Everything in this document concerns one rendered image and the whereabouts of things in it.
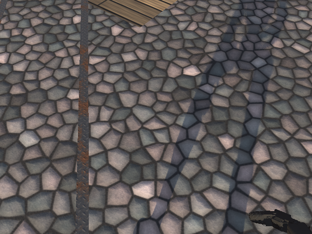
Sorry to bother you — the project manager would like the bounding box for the right robot hand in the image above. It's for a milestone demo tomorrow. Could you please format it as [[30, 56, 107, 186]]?
[[249, 209, 312, 234]]

